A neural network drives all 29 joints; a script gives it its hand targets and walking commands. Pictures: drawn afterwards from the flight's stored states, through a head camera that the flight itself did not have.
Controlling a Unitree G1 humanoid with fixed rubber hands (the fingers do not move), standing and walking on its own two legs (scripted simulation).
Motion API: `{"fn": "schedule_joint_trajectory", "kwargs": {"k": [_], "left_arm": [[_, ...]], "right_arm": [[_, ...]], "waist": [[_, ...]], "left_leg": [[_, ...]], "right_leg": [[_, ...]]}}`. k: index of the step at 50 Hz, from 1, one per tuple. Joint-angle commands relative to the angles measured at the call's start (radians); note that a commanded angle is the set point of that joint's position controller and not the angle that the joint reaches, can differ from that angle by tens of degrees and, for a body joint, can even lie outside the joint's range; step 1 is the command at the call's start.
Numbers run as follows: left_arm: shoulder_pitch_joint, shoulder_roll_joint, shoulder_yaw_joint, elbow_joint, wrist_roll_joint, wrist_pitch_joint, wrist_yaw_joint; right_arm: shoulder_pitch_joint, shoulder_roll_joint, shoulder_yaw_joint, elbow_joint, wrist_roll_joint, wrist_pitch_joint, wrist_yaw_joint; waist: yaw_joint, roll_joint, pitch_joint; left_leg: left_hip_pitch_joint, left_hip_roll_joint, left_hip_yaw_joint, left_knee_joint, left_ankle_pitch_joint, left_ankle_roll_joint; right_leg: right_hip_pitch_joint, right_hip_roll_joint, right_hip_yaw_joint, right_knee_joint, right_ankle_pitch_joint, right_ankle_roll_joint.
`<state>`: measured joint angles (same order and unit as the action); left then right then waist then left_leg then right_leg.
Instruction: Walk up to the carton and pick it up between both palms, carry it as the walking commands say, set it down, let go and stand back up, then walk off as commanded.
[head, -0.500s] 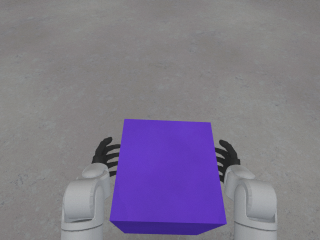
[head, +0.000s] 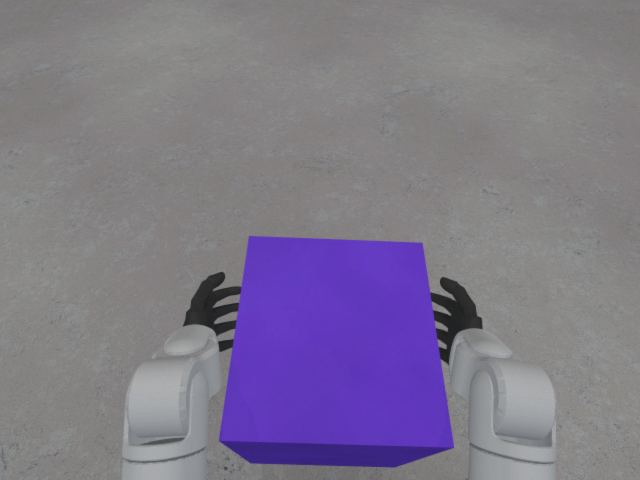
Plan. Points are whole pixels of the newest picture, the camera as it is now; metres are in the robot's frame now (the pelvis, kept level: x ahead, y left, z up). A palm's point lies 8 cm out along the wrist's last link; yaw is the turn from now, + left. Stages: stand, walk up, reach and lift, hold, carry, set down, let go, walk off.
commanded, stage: carry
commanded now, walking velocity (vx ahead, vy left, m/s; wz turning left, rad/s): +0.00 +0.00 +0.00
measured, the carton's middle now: (328, 362) +0.28 +0.00 +0.00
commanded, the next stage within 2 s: none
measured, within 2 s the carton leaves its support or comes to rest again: neither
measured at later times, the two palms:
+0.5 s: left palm (243, 189) +0.57 +0.15 +0.03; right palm (412, 193) +0.57 -0.14 +0.03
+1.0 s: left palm (271, 99) +0.98 +0.15 -0.03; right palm (387, 99) +0.98 -0.14 -0.03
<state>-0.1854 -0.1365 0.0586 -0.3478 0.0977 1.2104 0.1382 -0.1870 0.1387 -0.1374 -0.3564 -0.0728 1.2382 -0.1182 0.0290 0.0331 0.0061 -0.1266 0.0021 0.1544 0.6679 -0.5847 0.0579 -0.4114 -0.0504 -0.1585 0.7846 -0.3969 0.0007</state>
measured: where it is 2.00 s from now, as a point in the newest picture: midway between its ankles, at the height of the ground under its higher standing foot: (321, 170)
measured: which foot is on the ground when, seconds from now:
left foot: down 0.00-0.06, up 0.08-0.18, down 0.20-0.44, up 0.46-0.60, down 0.62-0.90, up 0.92-1.00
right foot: down 0.00-0.20, up 0.22-0.40, down 0.42-0.64, up 0.66-0.86, down 0.88-1.00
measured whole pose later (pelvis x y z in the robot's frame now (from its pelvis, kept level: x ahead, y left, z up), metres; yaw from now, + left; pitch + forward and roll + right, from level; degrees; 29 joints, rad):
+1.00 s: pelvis +0.71 +0.00 -0.05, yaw +4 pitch +6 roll -2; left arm -0.12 -0.13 0.04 -0.07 0.11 0.81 0.11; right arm -0.05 0.13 -0.10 -0.12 -0.12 0.85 -0.10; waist -0.02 -0.02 -0.02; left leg -0.55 -0.05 -0.03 1.72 -0.90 0.00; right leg -0.42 -0.01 -0.15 1.05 -0.74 -0.05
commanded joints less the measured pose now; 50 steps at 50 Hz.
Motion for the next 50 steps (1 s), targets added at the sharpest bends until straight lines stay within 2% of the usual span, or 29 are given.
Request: {"fn": "schedule_joint_trajectory", "kwargs": {"k": [1, 2, 3, 6, 7, 9, 10, 11, 14, 20, 21, 22, 23, 24, 26, 27, 29, 31, 32, 33, 35, 37, 40, 43, 44, 45, 46, 48, 50], "left_arm": [[-0.514, -0.934, -0.617, -0.166, -0.401, -0.037, -0.274], [-0.463, -0.946, -0.599, -0.11, -0.382, -0.045, -0.266], [-0.484, -0.932, -0.596, -0.145, -0.379, -0.049, -0.254], [-0.53, -0.957, -0.617, -0.206, -0.373, -0.059, -0.241], [-0.569, -0.943, -0.638, -0.236, -0.378, -0.064, -0.23], [-0.525, -0.902, -0.628, -0.23, -0.373, -0.07, -0.225], [-0.502, -0.874, -0.627, -0.208, -0.359, -0.082, -0.227], [-0.634, -0.933, -0.712, -0.327, -0.421, -0.083, -0.232], [-0.624, -0.909, -0.713, -0.328, -0.463, -0.07, -0.254], [-0.506, -0.926, -0.627, -0.211, -0.42, -0.075, -0.266], [-0.506, -0.916, -0.596, -0.185, -0.393, -0.09, -0.268], [-0.457, -0.903, -0.525, -0.027, -0.323, -0.118, -0.265], [-0.374, -0.851, -0.424, 0.104, -0.248, -0.156, -0.256], [-0.402, -0.887, -0.508, -0.015, -0.299, -0.167, -0.238], [-0.364, -0.801, -0.322, 0.229, -0.113, -0.268, -0.226], [-0.441, -0.788, -0.41, 0.027, -0.178, -0.312, -0.208], [-0.538, -0.843, -0.643, -0.308, -0.348, -0.314, -0.193], [-0.423, -0.778, -0.579, -0.134, -0.281, -0.321, -0.199], [-0.53, -0.831, -0.748, -0.437, -0.417, -0.303, -0.191], [-0.583, -0.864, -0.795, -0.463, -0.463, -0.251, -0.201], [-0.53, -0.815, -0.745, -0.346, -0.449, -0.187, -0.237], [-0.501, -0.785, -0.673, -0.261, -0.44, -0.168, -0.259], [-0.408, -0.775, -0.495, 0.012, -0.31, -0.221, -0.263], [-0.348, -0.757, -0.435, 0.033, -0.241, -0.336, -0.237], [-0.305, -0.727, -0.364, 0.108, -0.165, -0.396, -0.23], [-0.209, -0.688, -0.254, 0.317, -0.051, -0.475, -0.221], [-0.3, -0.707, -0.381, 0.071, -0.139, -0.516, -0.204], [-0.312, -0.711, -0.415, -0.011, -0.141, -0.531, -0.174], [-0.244, -0.667, -0.509, -0.177, -0.188, -0.523, -0.145]], "right_arm": [[-0.54, 0.851, 0.711, -0.197, 0.373, -0.031, 0.242], [-0.609, 0.839, 0.721, -0.224, 0.398, -0.03, 0.241], [-0.584, 0.861, 0.726, -0.206, 0.415, -0.027, 0.25], [-0.568, 0.895, 0.735, -0.215, 0.421, -0.048, 0.258], [-0.528, 0.888, 0.714, -0.182, 0.421, -0.055, 0.263], [-0.475, 0.881, 0.709, -0.178, 0.414, -0.068, 0.261], [-0.414, 0.867, 0.685, -0.117, 0.38, -0.083, 0.264], [-0.504, 0.894, 0.705, -0.183, 0.412, -0.093, 0.262], [-0.456, 0.872, 0.691, -0.194, 0.386, -0.079, 0.241], [-0.548, 0.87, 0.72, -0.273, 0.375, -0.092, 0.222], [-0.511, 0.867, 0.703, -0.204, 0.36, -0.099, 0.23], [-0.524, 0.803, 0.62, -0.11, 0.303, -0.119, 0.235], [-0.536, 0.757, 0.579, -0.027, 0.273, -0.146, 0.241], [-0.501, 0.811, 0.637, -0.096, 0.326, -0.156, 0.248], [-0.457, 0.728, 0.448, 0.18, 0.168, -0.268, 0.251], [-0.453, 0.711, 0.495, 0.049, 0.222, -0.31, 0.25], [-0.433, 0.76, 0.645, -0.185, 0.347, -0.32, 0.241], [-0.307, 0.76, 0.591, -0.013, 0.268, -0.34, 0.236], [-0.361, 0.794, 0.72, -0.252, 0.378, -0.322, 0.224], [-0.4, 0.796, 0.705, -0.266, 0.384, -0.281, 0.216], [-0.289, 0.797, 0.667, -0.162, 0.317, -0.225, 0.201], [-0.332, 0.797, 0.677, -0.166, 0.302, -0.208, 0.188], [-0.436, 0.735, 0.594, -0.094, 0.222, -0.27, 0.188], [-0.41, 0.71, 0.556, -0.033, 0.196, -0.353, 0.202], [-0.36, 0.665, 0.515, 0.082, 0.161, -0.398, 0.213], [-0.365, 0.581, 0.41, 0.221, 0.081, -0.462, 0.226], [-0.461, 0.643, 0.564, -0.017, 0.218, -0.492, 0.238], [-0.414, 0.627, 0.533, -0.04, 0.218, -0.524, 0.232], [-0.324, 0.591, 0.574, -0.148, 0.271, -0.53, 0.223]], "waist": [[-0.006, 0.015, -0.541], [0.044, -0.239, -0.604], [0.042, -0.482, -0.571], [0.038, -0.195, -0.494], [0.024, -0.151, -0.47], [-0.038, -0.129, -0.575], [-0.07, 0.018, -0.613], [-0.055, 0.431, -0.554], [-0.062, 0.175, -0.39], [-0.033, 0.146, -0.422], [0.001, 0.083, -0.444], [0.041, -0.105, -0.567], [0.072, -0.495, -0.619], [0.066, -0.569, -0.562], [0.08, -0.229, -0.388], [0.072, -0.133, -0.366], [0.026, -0.03, -0.468], [-0.079, -0.07, -0.623], [-0.06, 0.24, -0.663], [-0.069, 0.477, -0.644], [-0.078, 0.212, -0.431], [-0.085, 0.101, -0.342], [-0.076, 0.123, -0.357], [-0.015, 0.125, -0.447], [0.031, 0.02, -0.593], [0.08, -0.287, -0.695], [0.063, -0.602, -0.678], [0.084, -0.293, -0.44], [0.09, -0.094, -0.39]], "left_leg": [[0.064, 0.174, -0.098, 0.25, 1.676, -0.111], [-0.307, 0.034, 0.003, 0.583, 1.093, -0.184], [-0.731, -0.104, -0.035, 0.754, -0.055, -0.183], [-1.022, 0.025, -0.186, 0.43, -0.273, -0.102], [-0.94, 0.049, -0.214, 0.22, -0.238, -0.093], [-0.361, -0.03, -0.078, -0.258, 0.326, -0.102], [0.079, 0.051, -0.182, -0.241, 1.032, -0.062], [0.373, 0.256, -0.475, -0.131, 2.064, 0.026], [0.477, 0.27, -0.467, -0.074, 1.941, 0.047], [0.391, 0.153, -0.2, 0.095, 2.11, -0.014], [0.157, 0.166, -0.154, 0.264, 1.97, -0.052], [-0.178, 0.085, -0.049, 0.599, 1.544, -0.14], [-0.633, -0.087, -0.018, 0.985, 0.405, -0.176], [-0.971, -0.141, -0.075, 1.067, -0.295, -0.143], [-1.259, -0.06, -0.201, 0.988, -0.441, -0.067], [-1.337, -0.001, -0.287, 0.828, -0.567, -0.055], [-0.98, -0.001, -0.177, 0.333, -0.242, -0.058], [-0.068, -0.099, -0.018, -0.214, 0.595, -0.088], [0.327, 0.159, -0.441, -0.104, 1.631, 0.05], [0.48, 0.307, -0.636, -0.049, 2.281, 0.168], [0.406, 0.285, -0.632, -0.04, 1.92, 0.23], [0.481, 0.269, -0.656, 0.027, 1.795, 0.23], [0.541, 0.235, -0.564, 0.06, 1.754, 0.14], [0.176, 0.1, -0.236, 0.186, 1.944, 0.016], [-0.057, 0.109, -0.134, 0.496, 1.787, -0.048], [-0.405, -0.047, -0.048, 1.003, 0.973, -0.166], [-0.801, -0.184, -0.087, 1.198, -0.203, -0.163], [-1.159, -0.131, -0.213, 1.218, -0.379, -0.089], [-1.438, -0.076, -0.295, 1.151, -0.589, -0.028]], "right_leg": [[0.398, 0.005, -0.007, -0.257, 0.706, -0.073], [0.752, -0.142, 0.157, -0.136, 1.56, -0.21], [1.036, -0.293, 0.344, -0.121, 2.075, -0.309], [1.123, -0.349, 0.394, -0.036, 1.652, -0.237], [1.02, -0.327, 0.354, 0.029, 1.547, -0.189], [0.679, -0.192, 0.044, 0.233, 1.407, -0.075], [0.226, -0.109, -0.031, 0.405, 0.908, 0.021], [-0.243, 0.086, 0.02, 0.553, -0.111, 0.055], [-0.465, 0.075, 0.107, 0.446, -0.213, -0.005], [-0.184, 0.155, -0.087, -0.082, 0.003, -0.042], [0.113, 0.14, -0.062, -0.19, 0.239, -0.061], [0.551, -0.017, 0.09, -0.134, 1.114, -0.161], [0.907, -0.22, 0.367, -0.056, 2.046, -0.334], [1.108, -0.285, 0.469, -0.091, 2.201, -0.351], [1.105, -0.297, 0.58, -0.085, 1.706, -0.284], [1.114, -0.337, 0.627, -0.002, 1.605, -0.256], [0.937, -0.262, 0.364, 0.088, 1.509, -0.165], [0.393, -0.121, 0.002, 0.47, 1.293, -0.022], [-0.102, 0.04, 0.036, 0.715, 0.37, 0.049], [-0.316, 0.187, 0.14, 0.859, -0.201, 0.053], [-0.48, 0.141, 0.197, 0.841, -0.227, 0.009], [-0.725, 0.1, 0.234, 0.771, -0.383, -0.022], [-0.744, 0.067, 0.167, 0.491, -0.362, -0.052], [-0.064, 0.192, -0.089, -0.055, 0.073, -0.045], [0.371, 0.119, 0.002, -0.179, 0.606, -0.096], [0.754, -0.119, 0.342, -0.118, 1.641, -0.304], [1.06, -0.276, 0.564, -0.075, 2.233, -0.42], [1.042, -0.281, 0.658, -0.11, 1.761, -0.347], [1.143, -0.291, 0.733, 0.007, 1.623, -0.297]]}}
